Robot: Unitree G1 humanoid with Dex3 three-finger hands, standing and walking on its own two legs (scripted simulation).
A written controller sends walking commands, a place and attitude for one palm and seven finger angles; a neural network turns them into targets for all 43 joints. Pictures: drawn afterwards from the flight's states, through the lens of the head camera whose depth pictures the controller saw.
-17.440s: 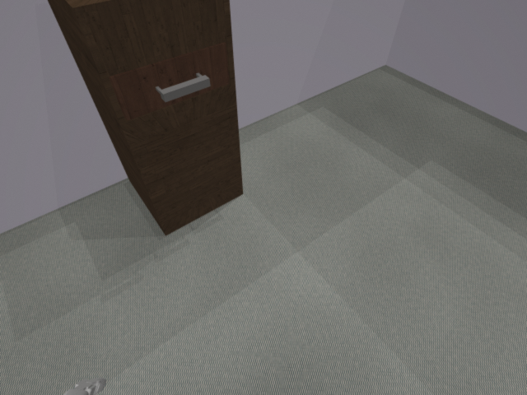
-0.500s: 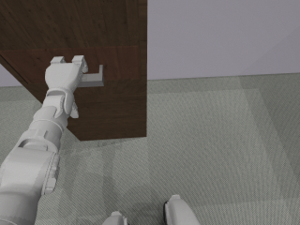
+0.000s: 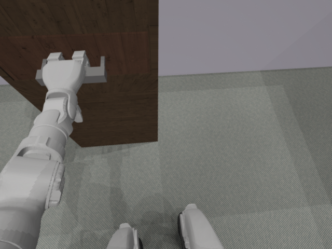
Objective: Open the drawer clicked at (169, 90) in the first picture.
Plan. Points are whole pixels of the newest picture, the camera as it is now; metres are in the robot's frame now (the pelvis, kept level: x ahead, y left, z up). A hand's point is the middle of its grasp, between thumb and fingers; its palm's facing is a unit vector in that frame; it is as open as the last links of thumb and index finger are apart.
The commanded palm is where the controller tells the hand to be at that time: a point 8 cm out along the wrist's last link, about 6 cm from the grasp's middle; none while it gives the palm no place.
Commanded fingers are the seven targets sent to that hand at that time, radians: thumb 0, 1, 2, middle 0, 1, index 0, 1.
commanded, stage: lower the fingers behind the handle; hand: left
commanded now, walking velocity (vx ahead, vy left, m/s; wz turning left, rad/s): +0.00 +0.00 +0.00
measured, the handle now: (73, 68) +0.57 +0.17 +0.02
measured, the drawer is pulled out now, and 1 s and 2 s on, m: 0.00 0.00 0.08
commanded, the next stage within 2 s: close the thumb around the handle in 0.30 s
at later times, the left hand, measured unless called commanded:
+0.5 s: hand (78, 86) +0.53 +0.17 +0.00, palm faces -0.05 +0.00 -1.00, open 13.6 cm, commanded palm +0.51 +0.17 +0.05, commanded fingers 0.00 -0.16 0.44 -0.32 -1.24 -0.32 -1.24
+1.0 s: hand (77, 88) +0.52 +0.17 +0.00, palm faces -0.06 +0.01 -1.00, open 6.1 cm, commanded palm +0.51 +0.17 +0.05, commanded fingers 0.00 0.90 0.90 -0.40 -1.35 -0.40 -1.35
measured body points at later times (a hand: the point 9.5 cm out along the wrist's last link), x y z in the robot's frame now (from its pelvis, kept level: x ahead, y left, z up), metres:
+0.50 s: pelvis +0.01 -0.01 +0.00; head +0.15 -0.02 +0.43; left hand +0.52 +0.16 +0.05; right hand +0.00 -0.28 -0.13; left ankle -0.02 +0.12 -0.66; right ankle +0.06 -0.13 -0.66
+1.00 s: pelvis +0.00 -0.01 +0.00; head +0.15 -0.02 +0.43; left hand +0.52 +0.17 +0.05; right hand +0.00 -0.28 -0.13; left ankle -0.02 +0.12 -0.66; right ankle +0.06 -0.13 -0.66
